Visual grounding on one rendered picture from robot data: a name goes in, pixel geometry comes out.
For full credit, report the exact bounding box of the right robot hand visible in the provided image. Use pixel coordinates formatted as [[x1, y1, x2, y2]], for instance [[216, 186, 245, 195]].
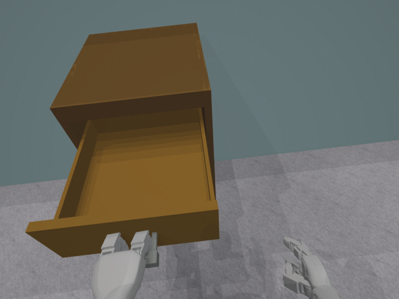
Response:
[[283, 237, 332, 299]]

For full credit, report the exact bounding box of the handle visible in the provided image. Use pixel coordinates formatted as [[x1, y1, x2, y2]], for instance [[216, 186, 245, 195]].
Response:
[[144, 232, 159, 268]]

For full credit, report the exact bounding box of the cabinet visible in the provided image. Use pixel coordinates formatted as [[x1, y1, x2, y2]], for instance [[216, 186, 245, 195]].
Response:
[[50, 23, 216, 200]]

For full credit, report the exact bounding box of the left robot hand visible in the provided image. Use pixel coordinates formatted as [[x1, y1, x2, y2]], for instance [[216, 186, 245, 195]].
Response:
[[92, 230, 152, 299]]

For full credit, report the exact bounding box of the drawer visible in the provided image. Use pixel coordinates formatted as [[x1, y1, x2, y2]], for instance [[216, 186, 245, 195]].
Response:
[[25, 108, 219, 258]]

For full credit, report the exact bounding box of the robot right forearm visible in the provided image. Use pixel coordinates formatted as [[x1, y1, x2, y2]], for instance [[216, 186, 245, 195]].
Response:
[[311, 285, 343, 299]]

